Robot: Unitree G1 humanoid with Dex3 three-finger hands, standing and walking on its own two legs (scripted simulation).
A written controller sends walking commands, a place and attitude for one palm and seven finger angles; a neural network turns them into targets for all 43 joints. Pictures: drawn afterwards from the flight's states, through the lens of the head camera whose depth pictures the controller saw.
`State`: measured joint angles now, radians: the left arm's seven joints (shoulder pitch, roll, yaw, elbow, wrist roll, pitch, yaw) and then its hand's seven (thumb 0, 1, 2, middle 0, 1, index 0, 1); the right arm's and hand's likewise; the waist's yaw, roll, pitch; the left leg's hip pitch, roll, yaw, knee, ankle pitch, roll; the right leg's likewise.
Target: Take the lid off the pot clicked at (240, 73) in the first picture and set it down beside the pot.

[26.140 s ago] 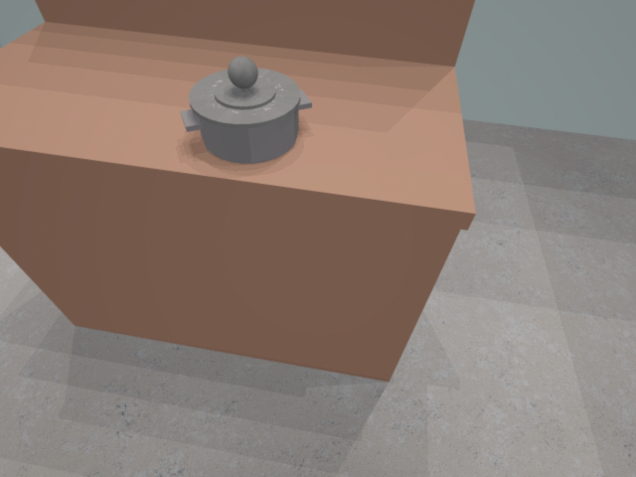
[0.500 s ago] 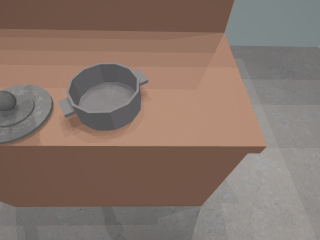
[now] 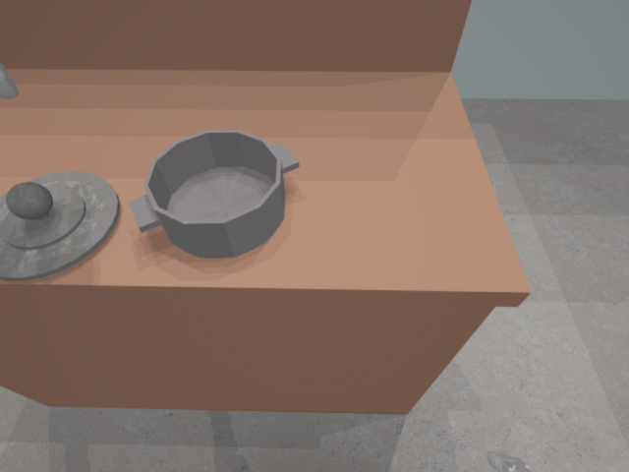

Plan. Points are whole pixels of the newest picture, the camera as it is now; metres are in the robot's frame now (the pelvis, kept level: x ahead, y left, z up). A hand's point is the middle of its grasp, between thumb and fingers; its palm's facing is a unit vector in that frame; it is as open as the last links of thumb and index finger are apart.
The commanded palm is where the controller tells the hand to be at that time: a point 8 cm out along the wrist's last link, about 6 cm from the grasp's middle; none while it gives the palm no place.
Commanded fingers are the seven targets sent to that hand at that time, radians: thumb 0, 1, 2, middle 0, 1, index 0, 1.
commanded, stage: draw the hand back to the body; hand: left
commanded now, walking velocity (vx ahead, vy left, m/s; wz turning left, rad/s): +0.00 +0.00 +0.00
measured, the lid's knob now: (30, 201) +0.45 +0.38 +0.10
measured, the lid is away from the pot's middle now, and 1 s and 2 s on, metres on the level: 0.25 0.25 0.25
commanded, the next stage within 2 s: step back with the hand held close in 1.82 s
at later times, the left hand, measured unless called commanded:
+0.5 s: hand out of the picture +0.38 +0.27 +0.30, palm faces +0.53 -0.82 -0.21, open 10.3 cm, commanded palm +0.32 +0.31 +0.29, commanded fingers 0.00 0.37 0.82 -0.31 -0.56 -0.31 -0.56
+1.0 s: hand out of the picture +0.31 +0.23 +0.28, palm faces +0.53 -0.82 -0.21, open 7.9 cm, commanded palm +0.25 +0.27 +0.28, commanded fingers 0.00 0.90 0.90 -0.20 -0.30 -0.20 -0.30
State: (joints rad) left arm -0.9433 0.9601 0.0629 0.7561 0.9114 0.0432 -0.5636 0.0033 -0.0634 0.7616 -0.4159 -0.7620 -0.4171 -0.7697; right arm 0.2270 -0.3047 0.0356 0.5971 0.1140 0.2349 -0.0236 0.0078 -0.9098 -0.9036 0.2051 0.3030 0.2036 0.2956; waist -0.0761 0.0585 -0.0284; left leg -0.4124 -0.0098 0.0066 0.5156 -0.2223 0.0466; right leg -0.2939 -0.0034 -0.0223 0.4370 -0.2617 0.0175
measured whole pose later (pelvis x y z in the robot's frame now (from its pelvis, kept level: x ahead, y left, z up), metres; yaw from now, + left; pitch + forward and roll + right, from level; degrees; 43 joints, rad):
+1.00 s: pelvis +0.02 -0.05 +0.01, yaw -1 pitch -3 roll +0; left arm -0.14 0.46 0.48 -0.10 -0.14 -0.10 0.08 0.01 0.73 0.88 -0.24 -0.37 -0.24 -0.38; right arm 0.15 -0.25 0.03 0.68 0.05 -0.06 -0.06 0.01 -0.91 -0.90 0.21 0.30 0.20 0.30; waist 0.04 0.07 0.02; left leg -0.11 0.04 0.02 0.38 -0.22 -0.02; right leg -0.02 0.05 0.00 0.33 -0.26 -0.04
